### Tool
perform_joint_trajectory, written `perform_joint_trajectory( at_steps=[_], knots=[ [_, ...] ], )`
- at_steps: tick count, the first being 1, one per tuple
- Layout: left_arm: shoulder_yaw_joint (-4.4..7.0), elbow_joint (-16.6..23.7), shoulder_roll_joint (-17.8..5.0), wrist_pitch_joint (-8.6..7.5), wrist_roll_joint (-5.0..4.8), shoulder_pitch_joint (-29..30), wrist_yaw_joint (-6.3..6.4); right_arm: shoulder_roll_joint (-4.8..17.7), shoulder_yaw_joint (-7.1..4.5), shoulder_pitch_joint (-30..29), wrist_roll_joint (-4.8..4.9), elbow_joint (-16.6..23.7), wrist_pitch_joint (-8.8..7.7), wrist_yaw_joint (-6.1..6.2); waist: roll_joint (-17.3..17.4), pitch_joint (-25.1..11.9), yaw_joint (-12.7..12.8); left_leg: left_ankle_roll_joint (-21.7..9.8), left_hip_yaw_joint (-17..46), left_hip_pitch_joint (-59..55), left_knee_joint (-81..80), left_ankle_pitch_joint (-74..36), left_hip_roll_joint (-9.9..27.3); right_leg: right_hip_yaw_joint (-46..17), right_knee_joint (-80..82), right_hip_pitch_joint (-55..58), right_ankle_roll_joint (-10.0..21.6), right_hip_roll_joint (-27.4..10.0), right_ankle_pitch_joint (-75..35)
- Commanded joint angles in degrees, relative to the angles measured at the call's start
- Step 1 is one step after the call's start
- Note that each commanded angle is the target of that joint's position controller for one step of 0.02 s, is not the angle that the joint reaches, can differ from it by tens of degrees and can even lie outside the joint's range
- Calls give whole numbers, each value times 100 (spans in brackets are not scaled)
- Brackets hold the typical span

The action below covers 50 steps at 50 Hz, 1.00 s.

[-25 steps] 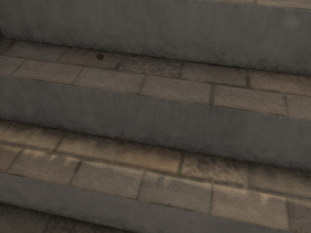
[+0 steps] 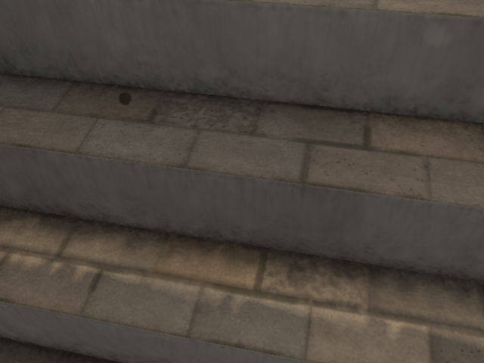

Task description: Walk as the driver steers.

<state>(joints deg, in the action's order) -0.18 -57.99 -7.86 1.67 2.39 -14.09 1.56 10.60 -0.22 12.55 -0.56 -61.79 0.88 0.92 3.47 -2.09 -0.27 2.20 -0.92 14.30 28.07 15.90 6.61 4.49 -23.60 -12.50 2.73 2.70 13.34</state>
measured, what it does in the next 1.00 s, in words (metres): climbs: left foot, then right foot 0.22 m higher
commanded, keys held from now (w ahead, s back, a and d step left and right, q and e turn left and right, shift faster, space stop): w+shift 0.20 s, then shift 0.80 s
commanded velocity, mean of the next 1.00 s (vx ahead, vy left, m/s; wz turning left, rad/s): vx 0.21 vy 0.00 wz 0.00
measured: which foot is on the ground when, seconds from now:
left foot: down 0.00-0.00, up 0.02-0.24, down 0.26-0.66, up 0.68-1.00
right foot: down 0.00-0.28, up 0.30-0.56, down 0.58-1.00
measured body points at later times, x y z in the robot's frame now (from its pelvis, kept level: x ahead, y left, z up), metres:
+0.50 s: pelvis +0.07 +0.05 +0.00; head +0.07 +0.07 +0.45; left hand +0.33 +0.16 -0.06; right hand -0.02 -0.15 -0.14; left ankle +0.04 +0.13 -0.74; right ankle +0.10 -0.10 -0.35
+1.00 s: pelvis +0.11 +0.07 +0.11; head +0.10 +0.08 +0.56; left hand +0.21 +0.28 -0.03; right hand +0.22 -0.15 -0.01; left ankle +0.08 +0.21 -0.47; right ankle +0.15 -0.08 -0.52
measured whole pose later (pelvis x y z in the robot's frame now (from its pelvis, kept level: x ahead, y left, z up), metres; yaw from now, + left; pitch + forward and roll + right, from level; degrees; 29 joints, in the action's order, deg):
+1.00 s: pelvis +0.11 +0.07 +0.11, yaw -1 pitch +1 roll -2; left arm -1.8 -51.4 -7.9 -0.7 2.1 -12.8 2.9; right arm 9.8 0.8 14.5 0.1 -44.7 2.7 1.6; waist 1.0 -4.6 0.9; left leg -1.8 5.3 39.3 87.3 0.7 0.0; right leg 1.1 -70.0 -38.4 -1.2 -4.2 33.1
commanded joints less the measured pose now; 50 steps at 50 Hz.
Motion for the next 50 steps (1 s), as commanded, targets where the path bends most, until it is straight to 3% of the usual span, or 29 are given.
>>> perform_joint_trajectory(
  at_steps=[1,3,5,7,10,13,14,15,16,17,18,20,21,24,26,27,28,30,31,32,33,34,35,36,37,39,40,44,50],
  knots=[
    [245,166,-947,68,-39,-352,72,338,-87,185,72,33,-59,0,-591,-376,129,-499,-492,989,479,682,-399,-1158,589,1062,675,-788,696],
    [401,195,-1337,98,-68,-715,109,348,-102,-240,104,210,-143,-5,-933,101,368,-763,-605,2223,1417,959,-509,-2366,1063,858,1213,-1586,3102],
    [419,337,-1354,38,74,-619,181,4,51,-773,38,562,-275,-99,-1261,326,483,-763,-364,2879,2647,487,-312,-3042,1393,404,1554,-2199,2875],
    [370,583,-1320,-123,17,-36,245,-18,149,-697,25,951,-385,-169,-1106,241,114,-770,155,2948,3204,685,24,-2817,1443,-135,1391,-2326,2069],
    [226,854,-1256,-287,-116,1111,110,131,177,339,-43,920,-430,-132,-634,-193,-555,-892,-306,1140,2299,193,-135,-1485,1341,-1261,1183,-1806,231],
    [66,665,-968,-239,-151,794,-60,443,-48,1800,-17,302,-466,-79,-149,-286,-932,-1117,-572,-574,-14,-1067,-618,-456,-1153,-1392,1194,-979,-2550],
    [-57,770,-645,-277,-184,998,-172,696,-164,2869,-71,-55,-442,-80,574,-620,-1232,-1282,669,-1748,-914,-1343,98,-77,-3262,-2285,846,-542,-2288],
    [-235,801,-9,-477,-157,1138,-333,915,-164,3290,-173,-232,-310,-79,1969,-728,-1035,-1445,1978,-2479,-645,-5152,1020,69,-5978,-3576,305,343,553],
    [-184,407,91,-668,-279,48,-459,1183,-150,2888,-440,120,-307,12,1339,-1520,-675,-2515,3318,-2993,-857,-4397,1815,-1329,-8764,-4343,15,738,1294],
    [-206,678,48,-780,-381,468,-541,945,-93,2275,-493,266,-285,53,701,-969,-501,-2707,3678,-2691,-1162,-2593,2000,-1592,-11017,-5709,-46,623,1562],
    [-332,1310,258,-809,-384,1412,-533,631,2,1616,-396,341,-222,112,335,-124,-307,-2277,2924,-2234,-1160,-1937,1900,-1561,-12616,-6920,-9,369,1425],
    [-516,2055,403,-882,-291,1981,-452,21,175,1180,-408,313,-216,-5,-617,413,-43,-1506,1768,-1754,-891,-2589,1410,-1686,-13416,-7718,144,220,1190],
    [-559,2147,406,-887,-316,1778,-493,-274,266,1159,-396,299,-218,-32,-810,384,117,-1256,1334,-1388,-822,-2572,1206,-1773,-13394,-7633,237,171,896],
    [-725,2587,91,-683,-408,1900,-479,-135,433,-193,-292,762,-250,-25,-427,511,735,-728,-719,2223,-1921,-2341,230,-944,-9806,-4879,217,-128,-543],
    [-933,2844,295,-477,-307,2767,-318,-140,521,531,-11,497,-387,152,127,199,397,-901,-896,2591,-2606,-3070,-10,174,-7898,-3532,92,-422,-1001],
    [-1049,2852,467,-453,-245,2915,-188,495,325,1129,73,250,-269,195,334,-510,347,-988,-904,1849,-2928,-4929,158,885,-6771,-2407,229,-406,374],
    [-938,2678,390,-399,-276,2860,-70,741,192,1986,104,-70,-121,228,486,-863,164,-933,-806,507,-2233,-7185,126,1160,-6551,-2420,321,-35,1326],
    [-696,2119,136,-431,-122,1410,-320,1232,-73,2552,-21,-283,-64,263,1317,-1672,450,-1147,-458,-2452,-678,-11873,797,409,-5399,-2966,619,67,2666],
    [-591,2039,-162,-468,-137,1094,-379,1302,-152,1853,6,158,-7,307,748,-1805,691,-1140,-212,-2736,-61,-12189,987,-195,-4373,-2439,610,-115,1878],
    [-478,1673,-262,-360,-188,570,-338,1182,-158,1602,-83,377,-20,218,105,-2183,747,-1178,-344,-1858,325,-11104,935,-968,-3932,-1361,683,-441,1169],
    [-340,1396,-387,-148,-174,429,-213,782,-50,1332,-184,622,9,117,-847,-1960,648,-1240,-523,-639,937,-8977,394,-2069,-3398,-1216,775,-809,2365],
    [-255,1207,-353,68,-197,652,-93,270,55,847,-224,829,56,21,-1702,-1261,473,-1215,-526,376,1986,-4410,-323,-2937,-2277,-1662,993,-1095,3232],
    [-196,1186,-520,89,17,631,23,238,43,152,-69,1134,62,-48,-1995,-794,651,-978,243,1211,4976,-1012,-675,-3882,-1364,-2313,1283,-1453,2623],
    [-182,1152,-393,9,145,779,61,-76,77,-272,110,1536,18,-71,-1481,-426,523,-792,1020,2106,7221,448,-1076,-3791,-1450,-2760,1285,-1524,2478],
    [-182,1126,-191,-76,111,1047,103,-484,156,-212,96,1830,-26,-61,-1091,170,170,-848,1363,2820,7918,921,-1241,-3137,-1856,-3124,1016,-1419,2613],
    [-138,965,58,-246,-88,1047,82,-292,126,478,-122,1820,-87,-98,-119,419,-307,-861,1211,2997,7413,-89,-1118,-2149,-2333,-3076,461,-1146,2343],
    [-116,892,62,-292,-128,1167,30,-227,112,722,-127,1734,-67,-84,-43,483,-441,-720,1004,2861,7478,-541,-1194,-1937,-2337,-3232,457,-1144,2091],
    [-142,978,-221,-363,-58,1174,29,15,78,893,61,1786,47,38,-745,166,-531,-405,886,2775,7558,-1490,-978,-2268,-1817,-3246,916,-1494,1987],
    [-45,1419,-613,-357,-34,1192,179,197,32,823,53,1762,264,81,-1129,-328,-309,-491,532,1714,4217,-1495,-199,-1922,-2800,-2896,662,-1553,701]
  ],
)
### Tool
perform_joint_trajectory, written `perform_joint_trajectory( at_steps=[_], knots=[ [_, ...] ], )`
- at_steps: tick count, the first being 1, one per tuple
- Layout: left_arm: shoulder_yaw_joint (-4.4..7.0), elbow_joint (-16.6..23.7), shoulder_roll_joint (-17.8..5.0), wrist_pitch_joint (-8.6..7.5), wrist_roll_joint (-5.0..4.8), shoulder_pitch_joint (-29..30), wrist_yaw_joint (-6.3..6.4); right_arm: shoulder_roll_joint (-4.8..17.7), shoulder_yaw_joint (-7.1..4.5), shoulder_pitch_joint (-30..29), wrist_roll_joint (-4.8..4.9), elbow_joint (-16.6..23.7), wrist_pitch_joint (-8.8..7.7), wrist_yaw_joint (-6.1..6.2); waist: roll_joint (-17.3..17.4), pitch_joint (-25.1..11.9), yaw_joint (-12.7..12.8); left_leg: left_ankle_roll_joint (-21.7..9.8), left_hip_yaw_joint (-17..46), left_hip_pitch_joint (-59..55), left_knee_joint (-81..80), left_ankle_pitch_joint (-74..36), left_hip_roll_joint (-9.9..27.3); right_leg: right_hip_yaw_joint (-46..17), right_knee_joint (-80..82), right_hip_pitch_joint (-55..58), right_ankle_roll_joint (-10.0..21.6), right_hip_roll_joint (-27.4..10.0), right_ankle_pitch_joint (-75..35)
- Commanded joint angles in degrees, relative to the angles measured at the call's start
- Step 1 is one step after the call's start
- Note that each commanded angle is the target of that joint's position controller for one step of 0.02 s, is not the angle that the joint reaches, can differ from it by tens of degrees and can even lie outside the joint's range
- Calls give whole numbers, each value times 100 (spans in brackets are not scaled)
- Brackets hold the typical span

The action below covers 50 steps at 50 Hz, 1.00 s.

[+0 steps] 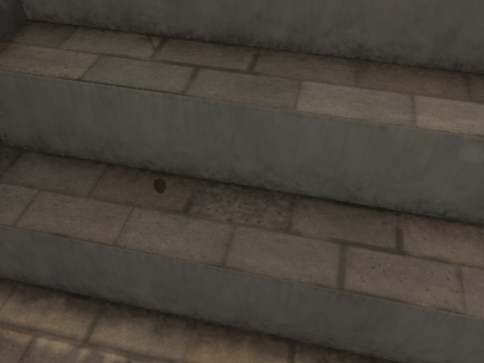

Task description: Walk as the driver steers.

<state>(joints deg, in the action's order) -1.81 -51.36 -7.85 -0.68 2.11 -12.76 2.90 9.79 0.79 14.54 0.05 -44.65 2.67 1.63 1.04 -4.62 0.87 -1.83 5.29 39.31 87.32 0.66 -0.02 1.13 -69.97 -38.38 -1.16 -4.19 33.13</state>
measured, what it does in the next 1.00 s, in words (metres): steps on the spot: left foot 0.22 m lower, then right foot 0.26 m higher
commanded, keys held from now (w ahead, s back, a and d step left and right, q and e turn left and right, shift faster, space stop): shift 0.54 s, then w+shift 0.46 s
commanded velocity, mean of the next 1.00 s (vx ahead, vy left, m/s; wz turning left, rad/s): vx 0.26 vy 0.00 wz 0.00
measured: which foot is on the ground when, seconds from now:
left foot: up 0.00-0.12, down 0.14-0.90, up 0.92-1.00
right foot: down 0.00-0.14, up 0.16-0.32, down 0.34-0.42, up 0.44-0.88, down 0.90-1.00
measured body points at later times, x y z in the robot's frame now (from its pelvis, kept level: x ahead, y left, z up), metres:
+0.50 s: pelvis -0.02 +0.10 -0.10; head -0.01 +0.14 +0.35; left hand +0.20 +0.22 -0.21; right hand -0.09 -0.10 -0.24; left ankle -0.09 +0.17 -0.85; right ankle -0.01 -0.06 -0.57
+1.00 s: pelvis +0.01 +0.01 +0.00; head +0.01 +0.02 +0.45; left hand +0.18 +0.23 -0.10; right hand +0.15 -0.23 -0.10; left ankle -0.03 +0.17 -0.56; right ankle +0.12 -0.10 -0.62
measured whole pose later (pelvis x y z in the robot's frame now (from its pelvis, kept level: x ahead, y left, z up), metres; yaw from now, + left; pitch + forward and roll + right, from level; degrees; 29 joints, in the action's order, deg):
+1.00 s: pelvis +0.01 +0.01 +0.00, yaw +0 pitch +2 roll -1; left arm -0.7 -44.2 -10.5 -0.7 4.2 -6.6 -0.3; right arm 14.2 0.7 11.2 -0.6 -46.4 -4.2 -5.0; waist 0.5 -4.0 0.3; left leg -13.8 8.9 41.2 91.2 1.4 -1.4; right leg -1.0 -70.4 -47.2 6.8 4.1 46.0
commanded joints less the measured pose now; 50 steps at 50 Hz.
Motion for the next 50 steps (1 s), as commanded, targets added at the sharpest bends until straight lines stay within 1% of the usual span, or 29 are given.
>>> perform_joint_trajectory(
  at_steps=[1,3,4,5,6,7,8,9,10,13,15,18,22,27,29,31,36,37,38,39,40,42,43,44,45,46,47,48,50],
  knots=[
    [137,796,-616,-77,-16,1075,65,189,-56,729,-53,-69,126,-11,-849,-183,-423,-201,-441,-1397,-3019,15,522,-1338,1638,-370,939,-763,-1546],
    [197,873,-561,45,-147,893,163,-128,-69,935,-159,-447,199,-71,-828,-77,-337,-328,-1261,-2302,-5484,-845,327,-1069,1097,-310,771,-751,-1627],
    [198,896,-473,151,-231,531,236,-390,-13,742,-215,-522,218,-68,-792,207,-173,-277,-1587,-2412,-6896,156,25,-859,593,-122,680,-566,-1644],
    [157,1095,-239,172,-196,661,202,-244,-118,970,-203,-881,166,-166,-39,393,-181,-263,-1563,-1908,-7828,-1403,76,-431,-54,739,525,-440,-2006],
    [162,1120,-48,169,-267,-58,160,-349,-16,448,-206,-996,134,-143,129,544,498,-190,-1161,-2259,-8821,-2117,439,-471,-951,722,552,-224,-2297],
    [144,987,249,136,-371,-441,51,-221,54,311,-323,-1118,101,-123,740,475,782,46,-592,-3112,-8630,-4876,1015,-189,-2305,-297,494,117,-531],
    [67,774,653,-40,-364,-176,-103,473,-97,1127,-400,-1363,92,-102,1472,42,370,338,-299,-5006,-6192,-10494,1523,102,-4113,-2514,247,479,941],
    [-23,626,866,-215,-483,-209,-224,878,-162,1499,-407,-1234,103,-104,1120,-605,179,97,-322,-5434,-5558,-11390,1820,-429,-5622,-2671,-237,584,1094],
    [29,680,519,-224,-556,-37,-244,871,-192,1211,-384,-1216,246,-65,737,-578,234,-114,-426,-5177,-5580,-9520,1610,-465,-6089,-2976,-265,534,624],
    [-272,1426,925,-156,-383,2375,-249,429,-111,1761,-357,-1117,243,262,279,-89,-603,-477,760,-4778,-6100,-6930,1968,-584,-4866,-3695,-407,-263,-80],
    [-206,1312,570,-29,-334,1944,-229,388,-64,1274,-403,-871,110,369,433,1,-346,-552,864,-4177,-6664,-4870,1783,-255,-4178,-3161,-468,-397,-1262],
    [-143,1156,394,33,-239,1457,-182,192,-25,1263,-335,-909,97,379,731,-99,-126,-464,194,-4263,-6690,-4932,1274,-63,-3695,-2684,-360,-326,-1501],
    [-164,1091,688,8,-318,1746,-308,19,-35,1919,-342,-1110,223,337,509,0,-358,-378,102,-4538,-6651,-4033,1233,14,-4122,-3296,-264,-307,-1461],
    [-135,1037,715,7,-260,1693,-152,-9,-10,1619,-471,-890,132,298,534,131,-301,-748,298,-3917,-7036,-2442,1277,-39,-4305,-3276,-363,-420,-1658],
    [-162,1154,688,-39,-301,2056,-125,456,-206,2470,-367,-1059,69,268,475,273,-761,-1275,1193,-4523,-7677,930,1768,3,-5527,-4596,-347,-337,-1552],
    [-190,1491,659,-150,-433,2488,-138,479,-210,2296,-367,-939,-66,244,587,947,-816,-1373,1723,-4736,-7831,2713,2029,-557,-6209,-6048,-170,-242,-1452],
    [-466,2223,820,-407,-334,2759,-371,459,-186,2096,-245,-1063,-295,163,181,610,-565,-1351,1157,-4269,-8210,2381,2093,-411,-6472,-6251,15,-359,-1573],
    [-646,2599,909,-412,-213,3336,-401,517,-227,2039,-76,-1174,-297,240,379,617,-517,-1343,888,-3312,-9143,2164,2018,49,-5005,-5096,154,-577,-870],
    [-682,2613,928,-367,-259,3278,-408,323,-128,1728,-82,-1284,-254,208,263,471,-295,-1300,148,-2385,-9414,1127,1753,620,-4292,-3380,265,-445,-1241],
    [-683,2507,773,-361,-301,3102,-394,300,-66,1386,29,-1291,-230,114,154,268,-45,-1218,-811,-1426,-9534,-897,1379,1116,-3050,-1320,514,-208,-1336],
    [-474,2365,464,-401,-306,2552,-400,560,-64,1559,77,-1465,-324,-26,724,-434,155,-1420,-951,-1567,-9079,-5013,1328,1595,-3078,335,651,455,-1115],
    [57,1961,-742,-333,-372,650,-322,1791,-322,1591,-1,-1562,-431,-76,1766,-1320,1134,-1562,-1034,-3530,-7063,-10065,1564,1214,-1467,1446,593,993,736],
    [72,1866,-748,-359,-420,934,-239,1243,-242,2359,94,-1533,-462,-98,1024,-1453,463,-1462,-989,-2505,-5776,-10152,1307,-202,-418,2307,1069,645,1121],
    [219,1615,-1123,-220,-159,-331,-142,1396,-224,2163,103,-1369,-637,-172,369,-2247,823,-1595,-615,-2291,-5024,-9185,1332,-1624,715,3019,1249,279,1991],
    [377,1107,-1456,-52,96,-1157,-141,1018,-115,1401,-46,-993,-809,-347,-1387,-2822,912,-1719,-558,-1480,-3739,-5670,760,-2699,1726,3519,1381,9,2162],
    [388,884,-1257,111,344,-1127,-78,708,-82,38,-136,-552,-915,-572,-2165,-2783,862,-1673,91,-718,-921,-1055,178,-4415,2893,2982,1526,-363,3034],
    [101,592,-516,125,407,-797,-237,156,124,-2164,-242,462,-1064,-722,-1488,-1371,984,-1568,552,-236,1087,350,-35,-2166,1868,1430,778,496,713],
    [-72,618,-34,104,396,86,-382,-635,234,-2081,-18,1060,-976,-823,-1318,-1041,53,-1333,1089,1110,2101,615,-436,-2742,2451,656,898,9,2160],
    [-198,542,530,-63,185,976,-463,-556,339,-1375,-83,1229,-834,-871,-775,152,-758,-995,875,1835,3026,796,-475,-2685,2712,-990,1025,-169,2735]
  ],
)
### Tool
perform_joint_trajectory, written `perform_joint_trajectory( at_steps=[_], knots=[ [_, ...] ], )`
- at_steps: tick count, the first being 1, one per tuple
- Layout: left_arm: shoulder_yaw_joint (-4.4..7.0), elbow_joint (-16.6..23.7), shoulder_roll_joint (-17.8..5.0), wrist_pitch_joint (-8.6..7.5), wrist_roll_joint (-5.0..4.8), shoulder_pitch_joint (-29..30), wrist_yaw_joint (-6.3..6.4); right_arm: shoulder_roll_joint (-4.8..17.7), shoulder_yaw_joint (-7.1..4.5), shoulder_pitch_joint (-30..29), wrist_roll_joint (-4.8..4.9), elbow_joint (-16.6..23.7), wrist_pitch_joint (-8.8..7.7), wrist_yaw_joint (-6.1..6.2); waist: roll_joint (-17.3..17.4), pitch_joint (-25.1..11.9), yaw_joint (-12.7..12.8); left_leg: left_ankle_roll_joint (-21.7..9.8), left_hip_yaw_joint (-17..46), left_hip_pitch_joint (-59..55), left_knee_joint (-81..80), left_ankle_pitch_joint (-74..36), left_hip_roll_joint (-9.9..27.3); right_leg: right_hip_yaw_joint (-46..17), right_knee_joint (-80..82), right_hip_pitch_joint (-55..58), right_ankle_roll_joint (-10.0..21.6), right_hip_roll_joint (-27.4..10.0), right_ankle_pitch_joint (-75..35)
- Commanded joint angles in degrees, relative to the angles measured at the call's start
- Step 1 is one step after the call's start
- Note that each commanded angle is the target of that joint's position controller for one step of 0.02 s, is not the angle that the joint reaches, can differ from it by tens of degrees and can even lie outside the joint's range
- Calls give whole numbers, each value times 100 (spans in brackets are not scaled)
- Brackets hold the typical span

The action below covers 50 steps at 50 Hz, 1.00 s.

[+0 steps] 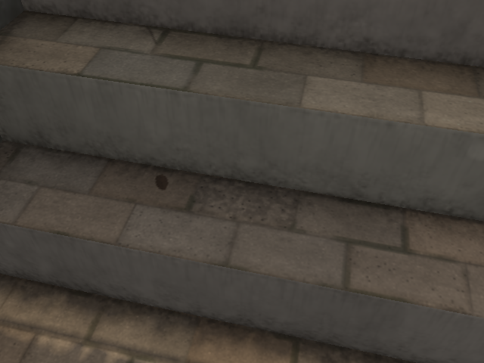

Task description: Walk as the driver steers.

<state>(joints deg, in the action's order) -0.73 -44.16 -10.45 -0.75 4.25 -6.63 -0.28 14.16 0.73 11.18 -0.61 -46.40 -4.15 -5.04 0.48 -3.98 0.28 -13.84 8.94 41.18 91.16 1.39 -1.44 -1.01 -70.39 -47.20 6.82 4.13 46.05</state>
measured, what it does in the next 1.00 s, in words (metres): goes down, backwards: left foot 0.25 m lower, then right foot 0.27 m higher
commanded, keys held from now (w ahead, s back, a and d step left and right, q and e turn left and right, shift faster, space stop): w+shift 0.12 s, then shift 0.88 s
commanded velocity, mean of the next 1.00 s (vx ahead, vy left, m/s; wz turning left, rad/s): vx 0.32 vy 0.00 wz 0.00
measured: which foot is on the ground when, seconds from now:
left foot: up 0.00-0.38, down 0.40-0.92, up 0.94-1.00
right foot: down 0.00-0.36, up 0.38-0.54, down 0.56-0.62, up 0.64-0.68, down 0.70-1.00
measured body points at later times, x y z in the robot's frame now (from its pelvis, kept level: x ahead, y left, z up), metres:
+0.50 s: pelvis -0.06 +0.08 -0.15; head -0.08 +0.09 +0.30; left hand +0.17 +0.23 -0.20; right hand -0.09 -0.14 -0.30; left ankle -0.12 +0.17 -0.86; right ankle -0.03 -0.05 -0.56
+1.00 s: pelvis -0.09 +0.01 -0.05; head -0.08 +0.02 +0.40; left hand +0.16 +0.14 -0.13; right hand -0.07 -0.22 -0.19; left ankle -0.13 +0.14 -0.74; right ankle -0.10 -0.08 -0.65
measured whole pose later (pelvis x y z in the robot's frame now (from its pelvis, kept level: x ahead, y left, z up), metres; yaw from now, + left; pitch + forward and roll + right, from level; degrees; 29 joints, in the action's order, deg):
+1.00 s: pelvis -0.09 +0.01 -0.05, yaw -3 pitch +2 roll -1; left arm -3.4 -36.4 -2.8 -0.6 3.5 -1.4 0.7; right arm 9.7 -0.5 22.8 -1.0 -41.7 3.4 2.2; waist -0.1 -1.9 -3.0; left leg -3.6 -3.6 23.6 55.2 17.9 3.7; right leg 6.7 -82.3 -39.6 2.7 -3.1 50.3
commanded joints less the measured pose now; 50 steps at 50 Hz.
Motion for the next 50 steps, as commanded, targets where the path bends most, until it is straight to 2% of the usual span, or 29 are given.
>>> perform_joint_trajectory(
  at_steps=[1,2,4,7,13,15,16,17,18,19,20,21,22,23,24,25,26,28,31,36,39,42,44,45,46,47,48,49,50],
  knots=[
    [-260,-198,614,-125,-126,640,-176,-768,351,-500,-26,1264,7,-163,-589,297,-988,457,264,1563,2860,378,-318,-2104,2924,-415,156,-937,1059],
    [-249,-210,454,-179,-153,839,-167,-606,353,101,-33,1096,59,-75,-589,198,-1301,697,122,1438,2851,-174,-332,-1833,2904,-670,213,-888,906],
    [-222,-30,45,-284,-120,1146,-91,-240,319,322,-57,1002,172,158,-634,33,-1425,1183,-420,1118,2611,-587,-206,-1471,3130,-1181,433,-1061,619],
    [-196,352,-236,-408,9,999,67,-9,278,-135,-18,1067,322,479,-440,-18,-941,1582,-1051,474,1780,-198,129,-1709,3114,-1721,701,-1188,517],
    [31,861,-636,-230,-98,98,289,102,109,-88,149,1189,422,681,-1087,-695,-142,1548,-570,23,-478,1471,414,-2690,2152,43,610,-1591,841],
    [29,1196,-452,-203,-179,1193,336,332,-45,1380,76,654,544,613,-873,-727,-801,1168,-1143,-2224,-1902,-194,503,-1561,1187,-1251,157,-944,495],
    [-70,1421,-187,-167,-344,1938,366,116,-6,1939,-131,428,676,565,-990,-182,-1211,859,-1636,-2639,-4214,-658,517,-729,722,-1746,-258,-584,150],
    [-194,1677,218,-98,-489,2088,401,-144,90,2056,-382,71,784,480,-626,498,-1057,754,-2749,-2653,-6532,-1216,278,152,-9,-1624,-586,-260,-371],
    [-267,1598,527,7,-538,1195,371,-676,183,1539,-150,-149,785,380,-20,784,-349,755,-2897,-2455,-7649,-1461,354,433,-1390,-1167,-360,-284,-783],
    [-288,1507,772,40,-574,118,375,-936,303,1076,100,-279,743,289,303,606,399,598,-2236,-2687,-8252,-1599,654,373,-2955,-1122,-239,-122,-906],
    [-263,1170,1050,-4,-610,-821,277,-1209,464,428,-160,-166,659,265,427,100,665,672,-1452,-2756,-8219,-2841,972,63,-6174,-1227,-427,465,-926],
    [-280,1288,1459,-230,-593,-898,110,-489,454,-185,-505,-56,601,304,695,-95,1222,1236,-874,-3513,-6159,-6606,1313,-605,-8055,-2561,-689,438,-728],
    [-356,1227,1129,-428,-623,-1212,55,592,7,539,-452,-54,525,362,686,-626,1034,469,-456,-4224,-5861,-7351,2365,-531,-7800,-2795,-1058,-120,-809],
    [-427,1520,723,-497,-541,-250,84,1433,-325,864,-193,51,698,547,324,-350,593,173,-219,-4973,-6310,-5472,2458,-451,-6655,-3684,-1165,-627,-1231],
    [-626,1914,700,-334,-618,1241,228,1674,-449,627,-114,376,596,782,498,280,188,-318,1318,-4218,-7276,-2181,3399,-999,-4533,-3716,-1251,-1621,-1518],
    [-433,1842,269,-74,-661,2171,432,1283,-385,974,-424,460,506,966,-325,474,-555,-662,1992,-4120,-7659,-578,3469,-1139,-5388,-3983,-1546,-1298,-2224],
    [-316,1753,119,130,-630,2102,515,1110,-318,974,-414,458,443,1081,-305,821,-579,-740,2112,-4347,-7861,-398,3545,-1277,-5639,-4228,-1687,-1222,-2192],
    [-331,1676,244,267,-469,1838,498,527,-157,1376,-255,490,361,1155,-51,942,-726,-557,1489,-4401,-7858,-470,2997,-1257,-5336,-3835,-1625,-1180,-2118],
    [-405,1617,599,141,-577,1324,299,-39,-37,1972,-188,240,467,1189,367,633,-569,-112,284,-4263,-7619,-788,2323,-1273,-4817,-3027,-1258,-1134,-2187],
    [-425,1368,839,79,-467,639,103,68,-140,1658,-186,305,569,1103,65,179,-201,48,-793,-4437,-7635,-1084,2013,-719,-4086,-2264,-1064,-1171,-2183],
    [-492,1550,909,5,-380,1099,36,-164,-130,1844,-105,263,678,1084,43,114,-314,153,-966,-4568,-7643,-1346,1780,-358,-2451,-1787,-926,-1379,-1979],
    [-576,1832,933,-169,-360,1805,-79,-151,-181,2565,-6,59,814,1014,-126,-315,-541,401,-1174,-5114,-7410,-2809,1634,164,-474,-772,-746,-1077,-1046],
    [-399,1579,454,-266,-516,728,-88,146,-223,2229,-70,185,871,919,-277,-1291,94,694,-1451,-4193,-6614,-4178,1534,59,1126,2284,-494,-877,-2630],
    [-272,1184,312,-244,-511,193,-18,-81,-158,2382,-116,198,816,806,-495,-1836,53,879,-1416,-2974,-6044,-4110,1223,-711,951,3672,-313,-1139,-3475],
    [-111,954,5,-140,-399,-553,27,-146,-100,2098,-91,299,750,710,-911,-2089,375,1068,-1684,-2392,-5272,-2750,727,-1455,1145,4054,-81,-1468,-4039],
    [-61,679,-21,-37,-254,-623,89,-309,-132,1808,-17,477,735,644,-1397,-1729,132,1055,-1711,-1619,-4283,966,232,-1740,1329,3740,93,-1736,-4933],
    [36,695,-174,44,-42,-404,141,6,-295,1661,99,724,749,626,-1119,-1322,-153,964,-1652,-1338,-2559,2798,-73,-1307,1167,2816,122,-1725,-4987],
    [61,907,-28,37,208,455,158,-154,-307,1980,80,754,693,694,-554,-944,-705,976,-1493,-1377,-1307,2812,-396,-457,419,1796,-87,-1425,-4598],
    [45,1329,-7,30,136,1953,212,-581,-200,3320,-222,517,683,797,-364,-46,-1891,918,-1775,-1613,-1982,2202,-513,757,-432,900,-640,-647,-4254]
  ],
)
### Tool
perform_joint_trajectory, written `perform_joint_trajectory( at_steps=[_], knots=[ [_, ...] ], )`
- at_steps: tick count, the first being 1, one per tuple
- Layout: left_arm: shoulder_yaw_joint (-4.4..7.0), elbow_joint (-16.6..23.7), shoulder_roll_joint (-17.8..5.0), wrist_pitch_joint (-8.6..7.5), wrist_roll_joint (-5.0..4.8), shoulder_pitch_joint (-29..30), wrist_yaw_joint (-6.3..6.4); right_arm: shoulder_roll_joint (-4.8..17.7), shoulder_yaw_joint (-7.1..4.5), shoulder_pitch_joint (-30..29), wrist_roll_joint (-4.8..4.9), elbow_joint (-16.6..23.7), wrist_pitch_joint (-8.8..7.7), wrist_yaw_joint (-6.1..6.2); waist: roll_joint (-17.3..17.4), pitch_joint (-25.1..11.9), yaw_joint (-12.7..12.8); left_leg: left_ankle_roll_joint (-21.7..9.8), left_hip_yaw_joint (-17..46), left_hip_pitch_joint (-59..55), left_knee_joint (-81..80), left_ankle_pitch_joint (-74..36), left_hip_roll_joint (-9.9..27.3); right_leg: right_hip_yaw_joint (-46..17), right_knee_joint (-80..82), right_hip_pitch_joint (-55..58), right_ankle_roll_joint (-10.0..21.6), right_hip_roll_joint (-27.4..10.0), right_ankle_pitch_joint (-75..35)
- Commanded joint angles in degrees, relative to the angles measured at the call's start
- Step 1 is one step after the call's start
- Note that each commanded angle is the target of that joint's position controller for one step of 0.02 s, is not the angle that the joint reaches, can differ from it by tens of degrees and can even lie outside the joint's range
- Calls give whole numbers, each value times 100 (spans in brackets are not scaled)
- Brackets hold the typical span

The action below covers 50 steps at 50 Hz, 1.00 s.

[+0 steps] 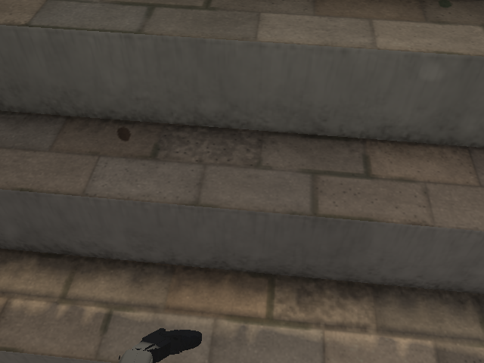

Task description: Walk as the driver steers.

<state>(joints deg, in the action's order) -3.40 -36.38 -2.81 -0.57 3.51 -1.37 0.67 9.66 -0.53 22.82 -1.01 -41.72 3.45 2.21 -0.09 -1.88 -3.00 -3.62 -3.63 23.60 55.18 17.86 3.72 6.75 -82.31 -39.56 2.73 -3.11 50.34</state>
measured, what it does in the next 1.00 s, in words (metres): walks ahead: left foot 0.21 m lower, then right foot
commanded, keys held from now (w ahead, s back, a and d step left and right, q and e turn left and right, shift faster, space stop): shift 0.10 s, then w+shift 0.90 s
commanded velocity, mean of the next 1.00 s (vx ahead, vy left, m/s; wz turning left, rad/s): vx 0.67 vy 0.00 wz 0.00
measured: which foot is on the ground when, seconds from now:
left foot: up 0.00-0.12, down 0.14-0.38, up 0.40-0.84, down 0.86-1.00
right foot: down 0.00-0.04, up 0.06-0.36, down 0.38-0.88, up 0.90-1.00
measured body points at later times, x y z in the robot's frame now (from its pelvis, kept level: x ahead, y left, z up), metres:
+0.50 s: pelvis -0.05 -0.09 -0.11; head -0.06 -0.10 +0.34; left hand +0.03 +0.15 -0.23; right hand +0.13 -0.30 -0.19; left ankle -0.06 +0.06 -0.56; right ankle -0.08 -0.19 -0.80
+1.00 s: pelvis +0.14 -0.04 +0.08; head +0.12 -0.08 +0.52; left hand +0.19 +0.20 -0.04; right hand +0.30 -0.26 -0.05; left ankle +0.17 +0.05 -0.59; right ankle +0.08 -0.19 -0.37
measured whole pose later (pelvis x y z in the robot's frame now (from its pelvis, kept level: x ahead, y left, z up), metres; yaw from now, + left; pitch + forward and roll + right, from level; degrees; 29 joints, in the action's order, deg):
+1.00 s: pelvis +0.14 -0.04 +0.08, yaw +2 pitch +2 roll +4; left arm -0.4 -50.1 -10.8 -6.3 0.3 -20.2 -3.4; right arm 12.6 -0.8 10.3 -2.6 -47.9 -2.1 -0.9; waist 0.9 -7.1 2.0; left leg -4.3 -12.1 33.2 59.5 28.2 0.2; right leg -11.4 -116.5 -45.0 14.5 2.2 0.3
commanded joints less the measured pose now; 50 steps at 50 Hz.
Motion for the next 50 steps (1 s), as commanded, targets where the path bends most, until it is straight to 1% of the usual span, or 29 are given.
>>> perform_joint_trajectory(
  at_steps=[1,2,3,4,6,8,9,10,11,13,15,17,18,20,21,22,23,24,27,37,39,40,41,43,44,45,46,48,50],
  knots=[
    [190,1000,-505,-23,-6,2858,95,-347,9,3775,-537,-534,-51,131,-237,148,-2604,-315,-646,-555,-248,-525,-723,488,108,-787,-632,406,-4393],
    [32,1357,-63,-18,-300,3438,54,-288,5,4183,-573,-895,15,184,-71,381,-2623,-618,-470,-1580,-2241,-1713,-290,269,-149,-1825,-699,251,-3512],
    [-169,1400,410,-52,-572,3061,-71,-475,25,3475,-483,-811,89,195,723,594,-1955,-723,143,-1150,-3306,-2160,199,-26,-1732,-1643,-323,55,-1895],
    [-169,1281,607,-72,-639,2033,-144,-618,178,1685,-576,-275,55,118,491,227,-612,-654,490,-948,-2822,-2159,226,-461,-3234,-1844,-231,110,-1770],
    [-141,1226,532,-158,-426,1063,-348,-93,330,536,-533,488,-202,-11,-630,-205,68,-437,2155,249,-3239,-387,724,-1065,-4743,-1505,-384,403,-3741],
    [-151,1086,583,-302,-401,775,-332,-147,385,139,-264,279,-221,-154,-92,359,436,-305,1411,199,-3113,-12,226,-844,-5821,-2570,-299,398,-3766],
    [-276,1216,316,-210,-538,-549,-171,1943,-229,-1012,-66,632,-602,52,2261,592,1265,-1421,4441,1900,-4657,3053,1773,-1509,-5216,-1585,-388,-201,-4703],
    [-37,1258,-640,-129,-512,245,-11,1312,-138,-1308,-28,699,-810,134,1563,958,806,-1526,5161,2148,-4707,3983,1747,-1518,-4549,-1984,-542,-339,-5185],
    [189,1114,-1125,-82,-406,1066,114,730,34,-570,-306,615,-782,158,640,728,150,-1436,4784,1364,-4486,3403,1465,-1122,-3951,-2195,-535,-143,-5464],
    [75,894,-722,-93,-182,1140,239,995,-110,-194,-39,577,-706,204,380,145,-68,-1139,3646,869,-3888,2582,930,-466,-751,-858,-509,-63,-5038],
    [97,599,-751,-22,-479,1024,220,875,-121,43,2,383,-413,321,1273,-205,-135,-773,1999,1110,-3649,2083,352,323,2368,1290,-318,376,-2970],
    [211,182,-771,30,-728,615,113,766,-139,-33,-54,464,-292,271,1541,-37,-69,-851,2327,548,-3759,2751,520,687,4376,1942,19,588,-2238],
    [326,-254,-948,47,-710,2,81,527,-75,-48,-55,524,-277,215,1359,233,-101,-802,2238,355,-2632,2745,375,75,5683,2025,143,317,-2056],
    [302,-943,-783,-229,-243,-1757,-162,-741,285,-1304,-70,1044,-625,-101,-334,21,522,-455,1537,3786,2955,644,-744,-1777,4541,4050,237,-646,-4417],
    [561,-878,-1713,-435,-25,-2028,-208,-974,369,-999,174,1165,-853,-202,-1573,-409,452,-152,1904,5824,5529,261,-1011,-4660,5776,4732,1261,-2127,-4075],
    [599,-820,-1733,-538,-164,-2035,-180,-980,485,-994,201,1215,-1060,-261,-1251,-542,544,-71,2223,7115,7142,-473,-735,-5765,6287,5156,1357,-2382,-1462],
    [557,-886,-1403,-495,-156,-1848,-87,-742,524,-1707,243,1389,-1135,-331,-700,-69,570,68,2067,7692,7490,-1012,-597,-4868,6229,4808,1138,-2194,-909],
    [444,-1138,-1035,-375,-42,-1904,-85,-944,698,-2028,175,1414,-1085,-380,-217,254,432,103,1814,7456,8055,-1357,-544,-3950,6157,3994,1021,-1716,-1609],
    [250,-1535,-434,-497,-72,-1845,-141,-575,663,-1999,191,1325,-919,-406,-27,469,72,51,1737,6588,8533,-1564,-432,-3030,6314,2380,1119,-1360,-1984],
    [152,-2759,-680,-440,-313,-4250,127,-1146,1125,-4354,401,2123,-743,-511,-301,701,947,-51,-33,7406,6257,-1263,434,-1798,8035,3806,785,-1439,-3807],
    [155,-2828,-833,-397,-591,-3975,206,-1355,1316,-5101,342,2470,-844,-687,-542,304,744,-237,-1192,3116,3220,-281,371,-653,8889,1893,714,-1256,-7483],
    [84,-3084,-920,-537,-490,-4274,123,-993,1071,-4677,406,2372,-871,-635,-520,-783,490,-343,-1857,1006,3274,-44,-340,-243,8176,1960,735,-1074,-11916],
    [293,-3019,-1802,-697,-449,-4111,66,-564,836,-3528,305,2177,-822,-553,-2017,-1247,-106,-364,-1390,-31,2882,1481,-666,-294,7317,2830,1019,-1408,-14943],
    [587,-2686,-2645,-643,-301,-2958,110,820,160,-1463,125,1419,-653,-466,-2333,-1950,-1346,-604,-9,-786,860,1942,-677,-592,5078,4153,1261,-1571,-15708],
    [548,-2325,-2162,-766,-250,-2656,10,1197,-60,-25,-98,822,-565,-418,-1062,-2617,-1448,-1253,2595,-2752,-162,2352,322,-946,3244,2074,1252,-1199,-14251],
    [498,-2106,-1385,-930,-317,-2065,-222,1813,-354,1165,-75,103,-400,-286,704,-2891,-1413,-1757,5499,-3728,-2737,3796,1117,-1378,1203,334,1263,41,-8841],
    [473,-1420,-778,-999,-283,-674,-355,1311,-270,593,-94,-291,-358,-136,974,-1910,-950,-1542,6633,-2649,-3838,3811,1487,-2058,-2692,-1302,1066,785,-5518],
    [21,291,353,-913,-345,867,-511,-473,278,-939,-221,-566,-510,-282,523,75,16,-840,3973,-207,-2824,2355,1459,-2542,-5563,-3203,1339,582,-4435],
    [-283,350,688,-759,-310,-448,-657,-1263,510,-1188,-276,-1205,-689,-508,-126,247,1118,-179,1865,576,-2623,293,935,-2707,-5654,-3270,1387,409,-4569]
  ],
)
